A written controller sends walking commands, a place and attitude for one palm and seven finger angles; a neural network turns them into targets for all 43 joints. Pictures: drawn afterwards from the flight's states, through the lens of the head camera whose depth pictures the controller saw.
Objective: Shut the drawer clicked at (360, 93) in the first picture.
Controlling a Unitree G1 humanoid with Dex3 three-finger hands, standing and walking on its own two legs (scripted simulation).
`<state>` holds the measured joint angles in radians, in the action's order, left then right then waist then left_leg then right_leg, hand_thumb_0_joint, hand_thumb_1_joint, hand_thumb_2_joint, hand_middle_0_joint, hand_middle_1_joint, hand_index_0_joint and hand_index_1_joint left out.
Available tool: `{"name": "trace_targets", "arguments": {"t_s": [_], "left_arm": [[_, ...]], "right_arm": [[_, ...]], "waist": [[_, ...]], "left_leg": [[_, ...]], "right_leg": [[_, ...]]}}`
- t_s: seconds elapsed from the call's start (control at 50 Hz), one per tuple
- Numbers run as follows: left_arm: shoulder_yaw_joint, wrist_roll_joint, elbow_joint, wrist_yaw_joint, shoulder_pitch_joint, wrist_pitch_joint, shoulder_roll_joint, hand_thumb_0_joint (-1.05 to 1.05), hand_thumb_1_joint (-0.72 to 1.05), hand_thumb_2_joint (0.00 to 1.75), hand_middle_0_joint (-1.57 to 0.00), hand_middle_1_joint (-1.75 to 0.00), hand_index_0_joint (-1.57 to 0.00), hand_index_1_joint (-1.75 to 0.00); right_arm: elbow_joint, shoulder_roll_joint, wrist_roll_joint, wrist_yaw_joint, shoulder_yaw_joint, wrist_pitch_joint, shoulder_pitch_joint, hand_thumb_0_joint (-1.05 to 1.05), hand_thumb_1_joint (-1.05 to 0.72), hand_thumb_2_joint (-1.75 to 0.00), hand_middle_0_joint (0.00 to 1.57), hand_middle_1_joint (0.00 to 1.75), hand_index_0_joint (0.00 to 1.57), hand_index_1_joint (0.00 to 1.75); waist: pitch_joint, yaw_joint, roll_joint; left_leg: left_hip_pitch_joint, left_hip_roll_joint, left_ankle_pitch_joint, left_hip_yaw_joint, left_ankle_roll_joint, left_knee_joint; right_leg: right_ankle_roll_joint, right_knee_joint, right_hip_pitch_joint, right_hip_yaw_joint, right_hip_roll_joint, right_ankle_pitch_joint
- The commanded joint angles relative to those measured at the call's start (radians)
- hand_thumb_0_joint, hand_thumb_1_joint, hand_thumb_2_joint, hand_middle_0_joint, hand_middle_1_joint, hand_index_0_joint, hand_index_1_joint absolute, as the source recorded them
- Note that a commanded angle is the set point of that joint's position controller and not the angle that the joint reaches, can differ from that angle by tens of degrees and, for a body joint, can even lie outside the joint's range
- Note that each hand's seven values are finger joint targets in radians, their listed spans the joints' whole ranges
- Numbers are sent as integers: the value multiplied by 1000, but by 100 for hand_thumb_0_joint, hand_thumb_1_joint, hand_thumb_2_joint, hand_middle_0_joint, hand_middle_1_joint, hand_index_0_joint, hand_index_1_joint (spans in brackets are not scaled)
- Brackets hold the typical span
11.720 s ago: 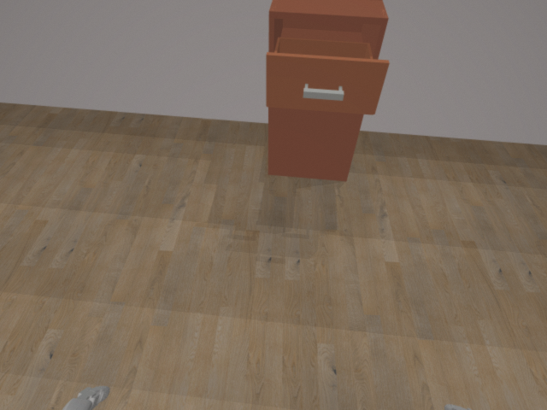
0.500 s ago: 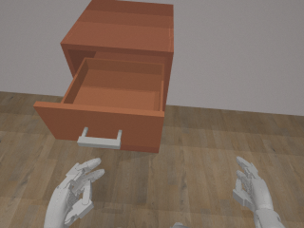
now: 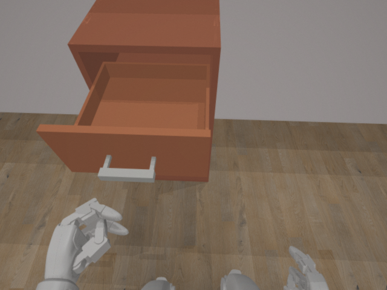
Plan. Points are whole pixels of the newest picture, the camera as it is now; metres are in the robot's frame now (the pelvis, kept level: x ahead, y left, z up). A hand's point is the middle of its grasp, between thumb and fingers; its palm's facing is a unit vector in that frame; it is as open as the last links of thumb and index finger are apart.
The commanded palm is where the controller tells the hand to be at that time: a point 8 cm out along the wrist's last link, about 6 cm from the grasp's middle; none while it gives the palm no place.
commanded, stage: raise the hand and make a fist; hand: left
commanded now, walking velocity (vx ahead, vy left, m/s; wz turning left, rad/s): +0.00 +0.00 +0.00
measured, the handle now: (129, 167) +0.39 +0.17 -0.01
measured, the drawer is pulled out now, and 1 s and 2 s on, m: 0.29 0.29 0.29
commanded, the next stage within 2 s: bring the fist close to the handle in 1.02 s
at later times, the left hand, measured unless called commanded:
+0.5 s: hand (112, 242) +0.20 +0.14 +0.08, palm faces -0.02 -1.00 -0.01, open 3.2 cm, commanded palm +0.16 +0.19 +0.08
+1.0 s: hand (111, 245) +0.19 +0.14 +0.09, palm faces -0.02 -1.00 -0.03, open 3.3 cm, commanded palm +0.16 +0.19 +0.09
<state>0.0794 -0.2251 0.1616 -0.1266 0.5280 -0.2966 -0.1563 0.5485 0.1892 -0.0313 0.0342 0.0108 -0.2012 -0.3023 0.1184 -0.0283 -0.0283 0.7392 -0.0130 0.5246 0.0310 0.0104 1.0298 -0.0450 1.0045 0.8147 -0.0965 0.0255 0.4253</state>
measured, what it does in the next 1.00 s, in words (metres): stands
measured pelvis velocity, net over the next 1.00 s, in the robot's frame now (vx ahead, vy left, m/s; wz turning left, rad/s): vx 0.02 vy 0.01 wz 0.01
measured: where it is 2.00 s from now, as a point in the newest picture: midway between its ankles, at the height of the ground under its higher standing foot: outside the picture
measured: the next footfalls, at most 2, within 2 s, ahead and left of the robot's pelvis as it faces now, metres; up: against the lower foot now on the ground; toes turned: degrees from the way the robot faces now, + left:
none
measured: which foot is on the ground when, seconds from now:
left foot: down 0.00-1.00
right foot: down 0.00-1.00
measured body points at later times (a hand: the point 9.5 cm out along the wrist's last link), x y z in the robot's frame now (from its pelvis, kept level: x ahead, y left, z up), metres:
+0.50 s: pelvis +0.02 +0.02 +0.00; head +0.06 +0.01 +0.45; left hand +0.19 +0.19 +0.09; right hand +0.23 -0.18 -0.05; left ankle -0.01 +0.11 -0.67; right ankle +0.04 -0.09 -0.67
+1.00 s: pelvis +0.02 +0.01 +0.01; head +0.06 +0.01 +0.45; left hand +0.19 +0.19 +0.09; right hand +0.21 -0.21 -0.06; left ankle -0.01 +0.11 -0.67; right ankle +0.04 -0.09 -0.67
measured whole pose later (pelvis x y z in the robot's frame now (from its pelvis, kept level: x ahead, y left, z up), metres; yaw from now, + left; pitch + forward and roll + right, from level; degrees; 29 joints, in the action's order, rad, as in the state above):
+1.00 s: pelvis +0.02 +0.01 +0.01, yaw +1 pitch +12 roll -1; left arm -0.08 -0.13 0.37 -0.07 0.70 -0.32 -0.16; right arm 0.43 0.22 -0.02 0.02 0.00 -0.16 -0.27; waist 0.14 -0.01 -0.04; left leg 0.66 -0.01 0.56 0.02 0.03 1.01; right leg -0.03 0.97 0.72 -0.11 0.03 0.45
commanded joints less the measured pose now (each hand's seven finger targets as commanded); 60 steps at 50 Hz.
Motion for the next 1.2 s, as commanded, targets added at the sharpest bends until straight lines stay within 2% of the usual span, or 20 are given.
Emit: {"name": "trace_targets", "arguments": {"t_s": [0.0, 0.04, 0.06, 0.12, 0.16, 0.18, 0.24, 0.26, 0.32, 0.4, 0.46, 0.56, 0.6, 0.7, 0.76, 0.8, 0.88, 1.0, 1.1, 1.18], "left_arm": [[-33, 43, 237, 20, 53, -216, -42, 0, 90, 90, -110, -127, -110, -127], [-112, 44, 246, -28, 50, -247, -12, 0, 90, 90, -114, -132, -114, -132], [-150, 45, 251, -46, 31, -246, 3, 0, 90, 90, -116, -134, -116, -134], [-142, 48, 319, -63, 38, -224, -47, 0, 90, 90, -122, -140, -122, -140], [-71, 78, 348, -19, 41, -192, -120, 0, 90, 90, -126, -145, -126, -145], [-64, 85, 361, 5, 73, -178, -106, 0, 90, 90, -128, -147, -128, -147], [-85, 79, 373, 63, 96, -131, -43, 0, 90, 90, -134, -153, -134, -153], [-61, 82, 354, 79, 122, -115, -54, 0, 90, 90, -136, -156, -136, -156], [-135, 84, 363, 72, 133, -86, 4, 0, 90, 90, -140, -160, -140, -160], [-191, 105, 376, 31, 124, -64, 0, 0, 90, 90, -140, -160, -140, -160], [-152, 110, 395, 18, 141, -57, -49, 0, 90, 90, -140, -160, -140, -160], [-98, 93, 436, 49, 125, -77, -62, 0, 90, 90, -140, -160, -140, -160], [-110, 83, 457, 58, 126, -91, -41, 0, 90, 90, -140, -160, -140, -160], [-144, 78, 417, 33, 188, -97, -13, 0, 90, 90, -140, -160, -140, -160], [-118, 84, 383, 19, 205, -83, -46, 0, 90, 90, -140, -160, -140, -160], [-144, 89, 419, 17, 195, -80, -33, 0, 90, 90, -140, -160, -140, -160], [-96, 85, 436, 47, 223, -91, -52, 0, 90, 90, -140, -160, -140, -160], [-147, 85, 413, 56, 158, -121, -15, 0, 90, 90, -140, -160, -140, -160], [-121, 89, 383, 34, 131, -112, -53, 0, 90, 90, -140, -160, -140, -160], [-113, 90, 319, 32, 84, -101, -39, 0, 90, 90, -140, -160, -140, -160]], "right_arm": [[-187, 126, 15, -13, 42, -96, 147, 0, -90, -90, 20, 30, 20, 30], [-193, 145, 10, -16, 39, -114, 133, 0, -90, -90, 20, 30, 20, 30], [-198, 155, 6, -14, 37, -118, 130, 0, -90, -90, 20, 30, 20, 30], [-222, 166, 1, -3, 42, -120, 106, 0, -90, -90, 20, 30, 20, 30], [-228, 168, 5, 3, 44, -97, 107, 0, -90, -90, 20, 30, 20, 30], [-243, 155, 6, 3, 45, -82, 101, 0, -90, -90, 20, 30, 20, 30], [-278, 134, 5, -5, 38, -48, 102, 0, -90, -90, 20, 30, 20, 30], [-278, 131, 3, -6, 39, -35, 105, 0, -90, -90, 20, 30, 20, 30], [-303, 134, 2, -14, 29, -19, 110, 0, -90, -90, 20, 30, 20, 30], [-311, 144, 4, -14, 18, -14, 103, 0, -90, -90, 20, 30, 20, 30], [-309, 144, 4, -11, 17, -11, 103, 0, -90, -90, 20, 30, 20, 30], [-310, 131, 5, -7, 14, -6, 101, 0, -90, -90, 20, 30, 20, 30], [-309, 127, 5, -8, 13, -12, 93, 0, -90, -90, 20, 30, 20, 30], [-295, 135, 1, -13, 20, -24, 92, 0, -90, -90, 20, 30, 20, 30], [-284, 140, -3, -9, 27, -26, 105, 0, -90, -90, 20, 30, 20, 30], [-297, 139, -2, -12, 24, -25, 99, 0, -90, -90, 20, 30, 20, 30], [-294, 128, 0, -11, 29, -22, 100, 0, -90, -90, 20, 30, 20, 30], [-292, 134, 4, -15, 20, -28, 100, 0, -90, -90, 20, 30, 20, 30], [-290, 145, 1, -6, 20, -30, 96, 0, -90, -90, 20, 30, 20, 30], [-277, 143, 5, -4, 16, -29, 96, 0, -90, -90, 20, 30, 20, 30]], "waist": [[153, 20, 40], [148, -5, 3], [126, -29, 34], [190, -10, -10], [219, 11, -12], [234, 30, -23], [200, 39, -13], [199, 46, 7], [155, 30, 41], [118, 8, 45], [133, 18, 29], [148, 25, 41], [164, 26, 10], [170, 23, 16], [139, 23, 42], [143, 21, 14], [161, 39, 16], [98, 6, 40], [119, 4, 57], [117, 3, 50]], "left_leg": [[46, 18, -228, -46, 12, -110], [17, 16, -195, -55, 15, -103], [17, 13, -176, -62, 20, -99], [-19, 15, -170, -73, 19, -114], [-45, 11, -210, -78, 17, -128], [-63, 12, -253, -78, 14, -141], [-78, 12, -321, -71, 4, -155], [-81, 11, -343, -68, 4, -157], [-76, 8, -337, -62, 4, -162], [-79, 6, -311, -67, 9, -167], [-85, 7, -328, -69, 9, -165], [-89, 9, -317, -70, 6, -170], [-104, 9, -330, -70, 4, -172], [-101, 9, -361, -66, 3, -167], [-79, 8, -339, -65, 5, -172], [-89, 10, -349, -65, 6, -177], [-96, 10, -353, -59, 5, -180], [-65, 14, -264, -61, 8, -171], [-51, 16, -212, -56, 13, -163], [-32, 22, -223, -57, 12, -146]], "right_leg": [[23, -114, -211, 68, 3, -110], [21, -118, -159, 60, 3, -62], [23, -128, -141, 64, 3, -36], [20, -127, -165, 62, 4, -25], [16, -103, -180, 42, -4, -65], [13, -90, -198, 31, -7, -101], [15, -92, -221, 15, -13, -176], [13, -99, -242, 17, -15, -203], [20, -115, -245, 14, -15, -222], [22, -133, -239, 21, -14, -210], [19, -134, -259, 26, -12, -222], [18, -136, -273, 23, -17, -215], [17, -135, -275, 22, -17, -221], [20, -138, -289, 24, -13, -255], [19, -153, -296, 32, -10, -240], [20, -146, -292, 28, -10, -244], [17, -144, -305, 27, -13, -246], [22, -158, -252, 34, -14, -165], [25, -180, -256, 59, -9, -103], [23, -169, -245, 60, -8, -123]]}}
